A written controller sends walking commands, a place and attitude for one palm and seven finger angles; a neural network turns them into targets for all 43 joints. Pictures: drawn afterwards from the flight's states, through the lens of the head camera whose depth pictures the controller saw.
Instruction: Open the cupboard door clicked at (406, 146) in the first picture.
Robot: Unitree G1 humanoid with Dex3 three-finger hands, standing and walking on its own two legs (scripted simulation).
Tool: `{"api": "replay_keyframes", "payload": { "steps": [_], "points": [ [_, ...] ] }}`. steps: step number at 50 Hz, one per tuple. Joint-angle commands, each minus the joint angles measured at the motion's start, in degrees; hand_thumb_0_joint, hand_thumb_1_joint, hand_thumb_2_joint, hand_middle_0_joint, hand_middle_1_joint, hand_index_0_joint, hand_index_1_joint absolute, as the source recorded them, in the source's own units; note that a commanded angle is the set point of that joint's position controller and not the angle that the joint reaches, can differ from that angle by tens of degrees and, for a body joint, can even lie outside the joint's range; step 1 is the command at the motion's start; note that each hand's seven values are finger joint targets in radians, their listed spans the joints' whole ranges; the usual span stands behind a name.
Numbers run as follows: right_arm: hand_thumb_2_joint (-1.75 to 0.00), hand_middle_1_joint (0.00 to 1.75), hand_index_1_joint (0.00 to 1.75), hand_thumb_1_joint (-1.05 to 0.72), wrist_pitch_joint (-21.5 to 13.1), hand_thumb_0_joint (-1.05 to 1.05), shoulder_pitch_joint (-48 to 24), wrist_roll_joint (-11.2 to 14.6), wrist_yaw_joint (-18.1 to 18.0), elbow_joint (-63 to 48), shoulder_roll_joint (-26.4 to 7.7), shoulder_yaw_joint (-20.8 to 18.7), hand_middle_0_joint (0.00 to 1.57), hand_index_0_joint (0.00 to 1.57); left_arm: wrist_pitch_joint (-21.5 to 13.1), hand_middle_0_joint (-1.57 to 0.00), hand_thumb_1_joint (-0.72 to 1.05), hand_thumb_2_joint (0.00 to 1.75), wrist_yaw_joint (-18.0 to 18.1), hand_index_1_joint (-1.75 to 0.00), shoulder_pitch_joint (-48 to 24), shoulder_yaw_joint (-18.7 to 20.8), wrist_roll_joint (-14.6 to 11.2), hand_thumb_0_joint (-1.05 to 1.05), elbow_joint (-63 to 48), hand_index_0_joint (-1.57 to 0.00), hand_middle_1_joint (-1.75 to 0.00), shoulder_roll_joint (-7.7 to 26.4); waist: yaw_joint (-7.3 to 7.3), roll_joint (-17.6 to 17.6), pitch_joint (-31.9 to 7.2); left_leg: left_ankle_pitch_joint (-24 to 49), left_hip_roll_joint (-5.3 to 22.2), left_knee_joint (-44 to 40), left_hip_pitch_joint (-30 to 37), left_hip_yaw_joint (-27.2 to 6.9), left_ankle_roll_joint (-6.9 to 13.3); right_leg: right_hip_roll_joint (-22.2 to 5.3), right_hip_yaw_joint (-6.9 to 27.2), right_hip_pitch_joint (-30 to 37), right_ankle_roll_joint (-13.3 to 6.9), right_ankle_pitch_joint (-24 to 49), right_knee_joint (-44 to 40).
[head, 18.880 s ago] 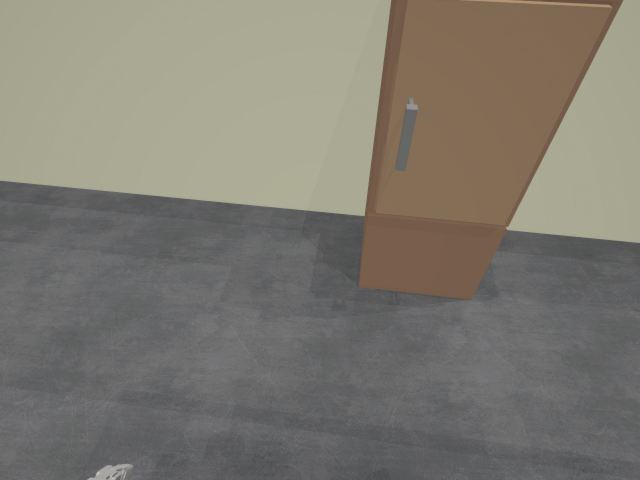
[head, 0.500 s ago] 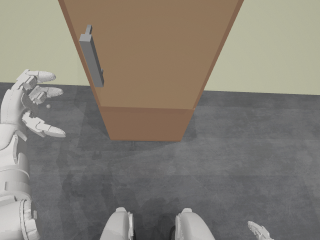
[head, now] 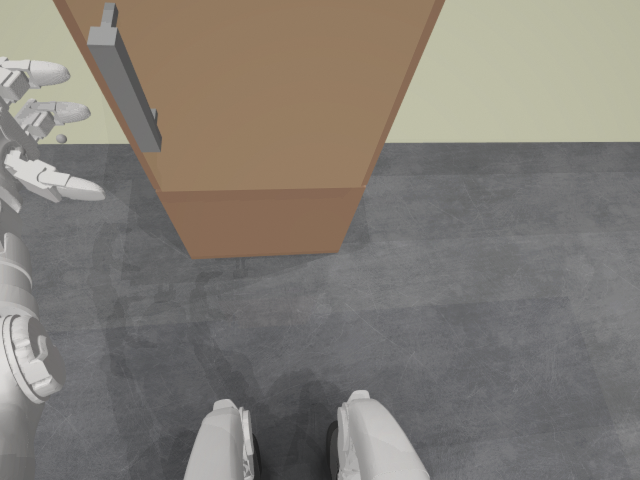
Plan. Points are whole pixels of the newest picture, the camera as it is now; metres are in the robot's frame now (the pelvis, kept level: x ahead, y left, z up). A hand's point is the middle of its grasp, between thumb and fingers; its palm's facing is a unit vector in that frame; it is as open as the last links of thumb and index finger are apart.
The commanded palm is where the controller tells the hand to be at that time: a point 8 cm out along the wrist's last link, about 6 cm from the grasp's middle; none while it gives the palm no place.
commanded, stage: move the hooked fingers beside the handle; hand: left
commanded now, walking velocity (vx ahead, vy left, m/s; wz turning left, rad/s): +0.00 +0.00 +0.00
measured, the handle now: (133, 85) +0.58 +0.20 +0.05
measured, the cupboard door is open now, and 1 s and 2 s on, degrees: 0 0 0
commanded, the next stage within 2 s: slide the fingers in behind the handle in 1.06 s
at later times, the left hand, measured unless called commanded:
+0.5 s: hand (74, 116) +0.53 +0.25 +0.06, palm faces +0.00 -1.00 -0.02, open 13.9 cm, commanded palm +0.51 +0.29 +0.06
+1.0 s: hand (75, 115) +0.53 +0.25 +0.06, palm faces +0.03 -1.00 -0.04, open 13.9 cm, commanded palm +0.51 +0.29 +0.06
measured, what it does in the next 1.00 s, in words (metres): stands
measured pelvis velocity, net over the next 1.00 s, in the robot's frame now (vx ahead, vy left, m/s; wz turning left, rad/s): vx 0.00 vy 0.00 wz -0.02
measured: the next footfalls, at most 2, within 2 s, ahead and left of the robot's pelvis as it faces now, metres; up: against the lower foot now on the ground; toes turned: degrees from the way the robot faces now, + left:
none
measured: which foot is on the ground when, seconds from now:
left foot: down 0.00-1.00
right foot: down 0.00-1.00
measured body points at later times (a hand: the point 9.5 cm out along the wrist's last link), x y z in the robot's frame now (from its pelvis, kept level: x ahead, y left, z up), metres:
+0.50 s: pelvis +0.00 +0.01 +0.00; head +0.18 +0.03 +0.41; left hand +0.52 +0.31 +0.06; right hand -0.01 -0.26 -0.10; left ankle +0.02 +0.10 -0.64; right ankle +0.03 -0.13 -0.64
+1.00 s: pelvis +0.00 +0.00 -0.01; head +0.17 +0.04 +0.41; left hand +0.52 +0.30 +0.06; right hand +0.01 -0.27 -0.10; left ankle +0.02 +0.10 -0.64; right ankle +0.03 -0.13 -0.64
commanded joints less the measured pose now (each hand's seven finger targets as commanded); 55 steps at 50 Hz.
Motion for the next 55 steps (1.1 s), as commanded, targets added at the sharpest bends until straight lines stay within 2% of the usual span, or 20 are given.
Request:
{"api": "replay_keyframes", "payload": {
  "steps": [1, 2, 3, 4, 7, 9, 10, 13, 17, 22, 23, 25, 27, 31, 34, 38, 46, 47, 51, 55],
  "points": [
    [-0.90, 0.30, 0.30, -0.90, -0.27, 0.00, 10.39, -0.25, -0.76, -2.69, -11.11, -4.19, 0.20, 0.20, -3.37, -0.30, -0.50, 0.30, 0.16, -1.20, -24.40, 2.39, -0.55, 0.00, -12.15, -0.30, -1.20, 18.68, -0.29, 9.83, -30.37, 26.25, -2.20, -6.67, 25.57, -5.77, 0.15, 2.59, 2.12, 9.13, -1.17, 17.18, -6.55],
    [-0.90, 0.30, 0.30, -0.90, -0.07, 0.00, 10.82, -0.42, -0.61, -2.64, -11.20, -4.24, 0.20, 0.20, -3.83, -0.30, -0.50, 0.30, 0.44, -1.20, -24.52, 3.94, -0.47, 0.00, -13.06, -0.30, -1.20, 20.29, 0.31, 11.07, -32.67, 27.73, -2.04, -6.66, 27.27, -5.91, -0.09, 2.69, 2.05, 9.44, -1.17, 17.79, -6.52],
    [-0.90, 0.30, 0.30, -0.90, 0.05, 0.00, 10.86, -0.46, -0.39, -2.59, -11.03, -4.28, 0.20, 0.20, -3.94, -0.30, -0.50, 0.30, 0.43, -1.20, -24.35, 2.99, -0.43, 0.00, -12.55, -0.30, -1.20, 19.03, -0.13, 10.72, -32.86, 27.99, -2.08, -6.36, 27.47, -5.89, -0.02, 2.79, 2.08, 9.04, -1.12, 17.94, -6.62],
    [-0.90, 0.30, 0.30, -0.90, 0.23, 0.00, 10.92, -0.53, -0.38, -2.45, -11.15, -4.15, 0.20, 0.20, -4.02, -0.30, -0.50, 0.30, 0.66, -1.20, -24.86, 4.14, -0.48, 0.00, -11.86, -0.30, -1.20, 20.43, -0.09, 10.16, -31.82, 27.54, -1.99, -6.31, 26.33, -5.92, -0.05, 2.75, 2.01, 9.41, -1.11, 17.80, -6.65],
    [-0.90, 0.30, 0.30, -0.90, 0.82, 0.00, 11.47, -0.38, -0.37, -1.98, -11.26, -3.73, 0.20, 0.20, -2.83, -0.30, -0.50, 0.30, 0.74, -1.20, -28.11, 1.86, 0.28, 0.00, -7.90, -0.30, -1.20, 18.99, -2.41, 8.58, -28.56, 24.93, -1.79, -5.94, 23.82, -5.99, 0.27, 3.01, 1.92, 7.30, -0.89, 16.21, -6.81],
    [-0.90, 0.30, 0.30, -0.90, 1.07, 0.00, 11.95, -0.46, -0.45, -2.15, -11.58, -3.59, 0.20, 0.20, -1.94, -0.30, -0.50, 0.30, 0.96, -1.20, -29.37, 2.23, 1.24, 0.00, -6.58, -0.30, -1.20, 20.75, -2.33, 9.54, -28.34, 23.30, -1.91, -6.00, 22.77, -6.14, 0.27, 2.98, 1.86, 6.93, -0.99, 14.69, -6.80],
    [-0.90, 0.30, 0.30, -0.90, 1.07, 0.00, 11.93, -0.51, -0.39, -2.24, -11.52, -3.56, 0.20, 0.20, -1.65, -0.30, -0.50, 0.30, 1.06, -1.20, -30.63, 0.94, 1.52, 0.00, -6.58, -0.30, -1.20, 19.69, -3.03, 10.63, -28.48, 23.12, -1.93, -5.80, 23.02, -6.04, 0.36, 2.90, 1.92, 5.94, -0.93, 14.42, -6.95],
    [-0.90, 0.30, 0.30, -0.90, 1.43, 0.00, 12.88, -0.97, -0.39, -2.06, -11.84, -3.28, 0.20, 0.20, -2.00, -0.30, -0.50, 0.30, 1.67, -1.20, -33.75, 2.75, 2.56, 0.00, -8.00, -0.30, -1.20, 23.52, -2.82, 13.41, -31.65, 25.86, -1.69, -5.05, 25.53, -6.77, 0.07, 2.93, 1.65, 4.61, -1.18, 15.05, -6.08],
    [-0.90, 0.30, 0.30, -0.90, 2.08, 0.00, 13.57, -1.37, 0.43, -2.83, -11.67, -3.49, 0.20, 0.20, -2.63, -0.30, -0.50, 0.30, 1.46, -1.20, -28.12, 4.10, 2.07, 0.00, -10.11, -0.30, -1.20, 22.97, -0.68, 15.59, -36.21, 33.06, -1.31, -5.36, 30.70, -7.42, -0.67, 3.08, 1.02, 5.69, -1.47, 18.53, -5.41],
    [-0.90, 0.30, 0.30, -0.90, 3.07, 0.00, 13.14, -0.81, 0.64, -3.58, -11.59, -3.49, 0.20, 0.20, -0.46, -0.30, -0.50, 0.30, 1.19, -1.20, -26.66, 2.87, 1.29, 0.00, -8.50, -0.30, -1.20, 20.60, -1.94, 10.25, -31.29, 27.98, -1.57, -6.10, 25.34, -6.24, 0.22, 3.35, 1.30, 7.72, -0.81, 18.30, -6.79],
    [-0.90, 0.30, 0.30, -0.90, 3.04, 0.00, 13.22, -0.85, 0.58, -3.61, -11.63, -3.60, 0.20, 0.20, -0.60, -0.30, -0.50, 0.30, 1.43, -1.20, -27.05, 4.29, 1.25, 0.00, -9.47, -0.30, -1.20, 22.29, -1.53, 9.93, -31.65, 26.98, -1.64, -6.20, 24.51, -6.15, 0.27, 3.33, 1.39, 8.73, -0.76, 17.94, -6.89],
    [-0.90, 0.30, 0.30, -0.90, 3.00, 0.00, 13.04, -0.83, 0.50, -3.60, -11.59, -3.59, 0.20, 0.20, -1.55, -0.30, -0.50, 0.30, 1.96, -1.20, -27.77, 4.73, 1.26, 0.00, -11.22, -0.30, -1.20, 23.05, -1.47, 10.17, -31.71, 25.98, -1.70, -6.51, 24.62, -6.09, 0.27, 3.41, 1.62, 9.07, -0.87, 17.21, -7.17],
    [-0.90, 0.30, 0.30, -0.90, 2.76, 0.00, 13.22, -1.13, 0.68, -3.29, -11.30, -3.85, 0.20, 0.20, -3.73, -0.30, -0.50, 0.30, 2.55, -1.20, -29.35, 5.37, 1.31, 0.00, -15.60, -0.30, -1.20, 23.43, -0.69, 13.82, -35.38, 29.28, -1.56, -6.34, 29.38, -6.55, -0.21, 3.55, 1.51, 8.18, -1.20, 17.99, -6.68],
    [-0.90, 0.30, 0.30, -0.90, 2.65, 0.00, 13.14, -1.10, 1.02, -2.24, -10.92, -4.09, 0.20, 0.20, -4.38, -0.30, -0.50, 0.30, 2.40, -1.20, -27.92, 2.00, 0.88, 0.00, -13.65, -0.30, -1.20, 17.93, -1.74, 14.13, -33.27, 30.49, -1.42, -6.58, 32.08, -7.14, -0.43, 3.69, 1.04, 5.56, -1.44, 17.27, -7.24],
    [-0.90, 0.30, 0.30, -0.90, 3.12, 0.00, 12.75, -0.64, 0.82, -2.00, -11.08, -3.85, 0.20, 0.20, -1.36, -0.30, -0.50, 0.30, 1.76, -1.20, -26.71, -1.96, 1.14, 0.00, -6.53, -0.30, -1.20, 13.57, -3.41, 10.83, -25.84, 24.17, -1.52, -7.74, 27.55, -7.02, -0.22, 3.47, 0.61, 3.37, -1.16, 13.46, -8.40],
    [-0.90, 0.30, 0.30, -0.90, 3.04, 0.00, 12.73, -0.92, 0.50, -2.53, -11.41, -3.83, 0.20, 0.20, -0.91, -0.30, -0.50, 0.30, 2.20, -1.20, -26.83, -1.19, 1.35, 0.00, -6.24, -0.30, -1.20, 14.68, -2.76, 11.02, -26.56, 24.67, -1.56, -7.63, 28.04, -7.17, -0.29, 3.20, 0.58, 2.36, -1.40, 13.27, -7.97],
    [-0.90, 0.30, 0.30, -0.90, 2.49, 0.00, 12.02, -1.36, 0.69, -3.19, -11.22, -3.60, 0.20, 0.20, -5.83, -0.30, -0.50, 0.30, 4.75, -1.20, -30.94, 4.72, 2.41, 0.00, -12.04, -0.30, -1.20, 23.03, -1.34, 13.03, -33.16, 26.83, -1.87, -5.43, 26.77, -6.56, -0.12, 3.32, 1.67, 7.09, -1.52, 16.07, -5.62],
    [-0.90, 0.30, 0.30, -0.90, 2.70, 0.00, 11.92, -1.35, 0.80, -3.28, -11.14, -3.49, 0.20, 0.20, -5.70, -0.30, -0.50, 0.30, 4.55, -1.20, -29.82, 4.06, 2.76, 0.00, -11.95, -0.30, -1.20, 22.56, -0.97, 14.21, -34.42, 28.12, -1.93, -5.49, 27.68, -6.52, -0.31, 3.23, 1.71, 7.59, -1.48, 17.01, -5.63],
    [-0.90, 0.30, 0.30, -0.90, 3.13, 0.00, 11.87, -0.83, 0.77, -3.09, -11.23, -3.27, 0.20, 0.20, -3.19, -0.30, -0.50, 0.30, 2.86, -1.20, -28.53, 1.43, 2.30, 0.00, -8.07, -0.30, -1.20, 19.55, -2.23, 13.10, -30.67, 25.62, -1.79, -5.81, 26.28, -6.42, -0.06, 3.33, 1.51, 6.13, -1.35, 15.71, -6.43],
    [-0.90, 0.30, 0.30, -0.90, 3.16, 0.00, 12.03, -0.62, 0.17, -2.85, -11.67, -3.23, 0.20, 0.20, -1.57, -0.30, -0.50, 0.30, 1.27, -1.20, -29.34, 2.02, 1.21, 0.00, -7.57, -0.30, -1.20, 20.78, -2.73, 10.01, -30.53, 24.01, -1.87, -5.41, 23.00, -6.20, 0.35, 3.28, 1.77, 7.58, -0.91, 16.17, -6.77]
  ]
}}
